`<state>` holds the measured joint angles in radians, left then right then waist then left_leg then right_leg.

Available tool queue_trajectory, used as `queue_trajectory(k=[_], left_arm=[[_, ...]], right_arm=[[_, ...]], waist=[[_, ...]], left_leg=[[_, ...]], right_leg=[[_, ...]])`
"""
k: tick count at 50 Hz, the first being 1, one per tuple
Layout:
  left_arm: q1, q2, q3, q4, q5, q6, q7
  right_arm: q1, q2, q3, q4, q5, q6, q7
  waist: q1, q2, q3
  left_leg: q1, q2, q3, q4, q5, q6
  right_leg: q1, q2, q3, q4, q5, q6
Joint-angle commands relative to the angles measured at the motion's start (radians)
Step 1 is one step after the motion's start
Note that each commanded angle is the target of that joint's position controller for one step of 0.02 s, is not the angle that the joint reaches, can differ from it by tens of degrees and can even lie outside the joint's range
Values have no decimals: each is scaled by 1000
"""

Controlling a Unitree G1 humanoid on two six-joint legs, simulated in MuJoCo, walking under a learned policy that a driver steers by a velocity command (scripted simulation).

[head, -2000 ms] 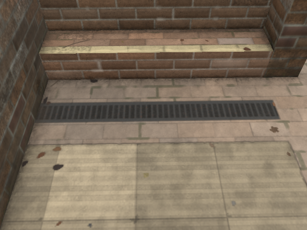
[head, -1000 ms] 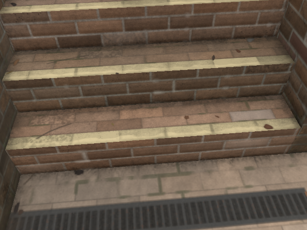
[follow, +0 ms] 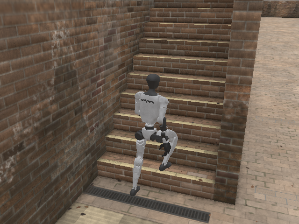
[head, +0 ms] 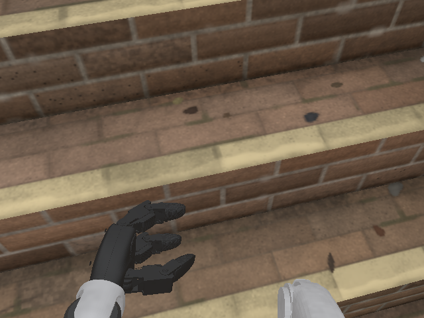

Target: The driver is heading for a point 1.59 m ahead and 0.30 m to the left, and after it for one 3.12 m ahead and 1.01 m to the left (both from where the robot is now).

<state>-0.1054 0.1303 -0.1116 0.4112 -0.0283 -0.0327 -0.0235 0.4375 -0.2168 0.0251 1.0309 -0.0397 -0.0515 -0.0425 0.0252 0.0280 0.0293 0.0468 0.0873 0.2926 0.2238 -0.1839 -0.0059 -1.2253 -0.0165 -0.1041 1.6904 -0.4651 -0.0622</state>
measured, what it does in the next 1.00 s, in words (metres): climbs, turning left: right foot 0.20 m higher, then left foot 0.21 m higher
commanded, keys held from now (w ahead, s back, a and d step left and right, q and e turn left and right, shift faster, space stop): w+e+shift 0.08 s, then w+q+shift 0.70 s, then w+shift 0.22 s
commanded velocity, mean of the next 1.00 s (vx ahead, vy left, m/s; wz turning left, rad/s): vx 1.00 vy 0.00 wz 0.34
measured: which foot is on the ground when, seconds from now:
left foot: down 0.00-0.04, up 0.06-0.46, down 0.48-0.88, up 0.90-1.00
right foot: up 0.00-0.02, down 0.04-0.48, up 0.50-0.84, down 0.86-1.00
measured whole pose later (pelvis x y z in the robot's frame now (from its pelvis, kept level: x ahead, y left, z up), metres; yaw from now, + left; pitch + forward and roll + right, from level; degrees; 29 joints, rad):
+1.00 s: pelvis +0.52 -0.02 +0.50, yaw +26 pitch +2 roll -2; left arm 0.24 0.19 -0.02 0.80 0.05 -0.10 0.02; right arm 0.29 -0.26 -0.01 0.89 -0.01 -0.07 0.08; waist 0.06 0.04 -0.16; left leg -0.67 -0.12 -0.18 1.71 -0.07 0.21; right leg -0.67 -0.01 -0.08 1.22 -0.65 -0.05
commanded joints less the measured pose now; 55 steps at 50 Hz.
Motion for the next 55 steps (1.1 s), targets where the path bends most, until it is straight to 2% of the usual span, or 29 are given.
queue_trajectory(k=[1, 2, 3, 4, 6, 8, 12, 15, 18, 20, 21, 23, 24, 25, 26, 28, 29, 32, 36, 40, 41, 43, 44, 45, 46, 48, 50, 52, 55], left_arm=[[456, 316, 144, 26, 83, 17, -2], [555, 399, 179, 80, 86, 20, -29], [606, 527, 207, 168, 82, 35, -18], [516, 470, 187, 155, 108, 35, 50], [673, 156, 100, 351, 82, -2, 22], [743, 69, 104, 458, 44, -28, -14], [864, -9, 89, 597, 90, -75, -4], [708, -23, 66, 621, 57, -59, 27], [772, 34, 62, 673, 35, -33, 35], [702, 206, 104, 643, 23, -68, 41], [732, 246, 107, 673, 55, -94, 38], [734, 325, 146, 632, 74, -80, 43], [760, 288, 156, 593, 81, -93, 39], [599, 274, 155, 518, 109, -124, 4], [389, 193, 149, 433, 105, -145, -25], [208, -21, 61, 187, 82, -162, -63], [267, -45, 34, 171, 89, -147, -68], [351, -5, -1, 137, 78, -116, -15], [137, -59, -59, 60, 75, -112, 32], [-216, -113, -116, -79, 124, -131, 32], [-126, -85, -86, -38, 101, -116, 37], [236, 165, 64, 79, 49, -110, 34], [461, 276, 115, 172, 44, -125, 13], [651, 381, 157, 272, 79, -112, 21], [715, 409, 169, 330, 80, -96, 46], [464, 166, 113, 385, 69, -67, 52], [308, -81, 54, 446, 85, -41, 34], [347, -98, 50, 514, 75, -30, 17], [369, 39, 75, 519, 70, -46, 13]], right_arm=[[-214, -549, -128, -222, 7, -20, -4], [-291, -501, -131, -286, 42, 4, -2], [-384, -282, -88, -383, 13, -25, 23], [-490, -175, -59, -472, -30, -90, 74], [-520, 87, 31, -576, -33, -145, 135], [-631, 116, 76, -625, -89, -168, 124], [-712, 241, 134, -681, 11, -150, 139], [-799, 323, 172, -746, 44, -116, 177], [-960, 314, 177, -816, 27, -89, 148], [-840, 167, 130, -780, -7, -64, 80], [-786, 90, 84, -724, 15, -43, 62], [-626, -20, 8, -611, 66, 1, 65], [-509, -46, -15, -535, 78, 16, 60], [-261, -148, -52, -441, 63, 56, 40], [-239, -119, -50, -376, -4, 76, 24], [-344, 85, 12, -244, 2, 61, 50], [-360, 149, 25, -193, -7, 59, 67], [-487, 71, -3, -165, -6, 41, 94], [-278, 36, 3, -74, 39, -15, 98], [-23, -147, -61, -93, 86, 5, 44], [11, -143, -59, -61, 76, 17, 26], [-53, -271, -91, -67, 50, -24, 25], [-157, -276, -96, -92, 37, -44, 30], [-187, -127, -78, -160, 53, -60, 69], [-268, -17, -45, -203, 15, -75, 99], [-520, 69, -10, -366, 16, -78, 140], [-466, 120, 30, -427, 29, -47, 150], [-377, 138, 48, -418, 63, -24, 136], [-300, 113, 72, -406, 63, -24, 112]], waist=[[311, 170, -583], [336, 105, -543], [230, -441, -440], [178, -590, -449], [61, -219, -72], [58, 24, -1], [72, 69, -244], [-37, 45, -97], [-35, -79, -140], [-83, -236, -332], [-86, -280, -387], [-126, -317, -393], [-114, -158, -457], [-212, 186, -495], [-220, 372, -449], [8, 137, -18], [113, -8, 52], [259, -34, 69], [142, 44, 112], [-24, -68, -155], [19, -2, -264], [207, 140, -482], [297, 90, -544], [282, -338, -603], [279, -567, -549], [123, -280, -132], [-40, -129, 35], [-88, -73, 68], [-124, -19, 61]], left_leg=[[-63, 292, -96, 437, 2531, 260], [-114, 250, -150, 742, 2263, 248], [-625, -44, -263, 1255, 552, 159], [-946, -238, -526, 1871, 116, 159], [-1343, -196, -493, 2320, -6, 215], [-1444, -182, -369, 2167, -224, 156], [-1453, -183, -325, 2108, -367, 100], [-1360, -121, -218, 1975, -299, 112], [-1131, -73, -133, 1691, -186, 102], [-489, -113, -122, 1307, -220, 120], [-455, -176, -24, 1295, -313, 107], [-513, -206, -122, 1025, -536, 142], [-182, -143, -431, 875, -563, 234], [19, 17, -954, 466, -635, 385], [-69, 184, -1425, 77, -647, 485], [-445, 108, -1113, 183, -687, 275], [-564, 43, -899, 197, -474, 205], [-968, -66, -588, 95, -271, 209], [-805, -41, -707, 17, -281, 263], [-747, 18, -704, -219, -130, 294], [-696, 30, -641, -182, 118, 272], [-236, 66, -555, 157, 1288, 255], [-257, 71, -562, 451, 1427, 273], [-617, -46, -498, 826, 1040, 249], [-813, -190, -572, 1215, 241, 235], [-1116, -181, -557, 1826, 97, 231], [-1193, -155, -541, 1924, 15, 232], [-1244, -146, -530, 1964, -16, 203], [-1279, -105, -467, 1869, 75, 130]], right_leg=[[971, 184, -54, -243, -220, -45], [1060, 215, 141, -611, -218, -109], [1260, 15, 902, -1204, -255, -289], [1283, -134, 1497, -1553, -427, -334], [1085, -113, 1124, -1361, -92, -186], [1319, 26, 671, -1160, 779, -76], [1556, -74, 486, -1165, 1024, -56], [1065, -131, 402, -1411, 709, -60], [818, -132, 297, -1562, 712, -70], [779, -197, 217, -1607, 1613, -141], [973, -218, 133, -1468, 2272, -167], [1224, -262, 136, -1062, 2630, -222], [915, -229, 198, -812, 2573, -190], [548, -76, 220, -317, 1498, -143], [223, 130, 270, 431, 470, -75], [-173, 81, 311, 788, 247, -112], [-163, 35, 274, 758, 231, -101], [111, -21, 181, 486, 334, -7], [-159, -88, 153, 657, 261, 22], [405, -95, -46, -169, 121, 45], [689, -71, -25, -303, -20, 40], [890, 44, -10, -458, -294, 26], [1045, -8, 246, -572, -306, -55], [1275, -218, 843, -978, -637, -195], [1311, -295, 1303, -1361, -715, -252], [880, -276, 1072, -1311, -580, -203], [631, -215, 693, -1159, -373, -136], [636, -192, 488, -1221, -134, -103], [623, -202, 367, -1329, -67, -154]])
Keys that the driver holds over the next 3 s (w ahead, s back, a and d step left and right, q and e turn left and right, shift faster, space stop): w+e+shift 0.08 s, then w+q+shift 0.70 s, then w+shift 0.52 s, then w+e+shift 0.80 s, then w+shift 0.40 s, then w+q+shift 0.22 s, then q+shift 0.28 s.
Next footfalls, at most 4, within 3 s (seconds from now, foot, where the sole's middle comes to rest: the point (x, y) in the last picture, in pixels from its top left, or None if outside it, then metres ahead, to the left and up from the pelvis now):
0.04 right None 0.18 -0.08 -0.58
0.48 left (190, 285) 0.39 0.10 -0.38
0.86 right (287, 130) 0.65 -0.10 -0.17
1.42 left None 0.80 0.36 0.03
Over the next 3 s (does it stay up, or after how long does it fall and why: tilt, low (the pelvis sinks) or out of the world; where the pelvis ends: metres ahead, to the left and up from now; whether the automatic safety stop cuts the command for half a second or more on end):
stays up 1.42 0.20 1.25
